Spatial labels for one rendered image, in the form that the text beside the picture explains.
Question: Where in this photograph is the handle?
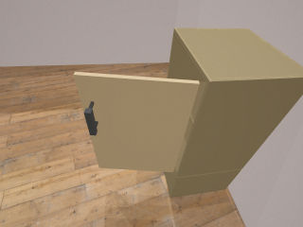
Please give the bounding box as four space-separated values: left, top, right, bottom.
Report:
84 101 98 136

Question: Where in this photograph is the cupboard door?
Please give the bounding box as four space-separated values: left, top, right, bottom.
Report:
73 72 200 173

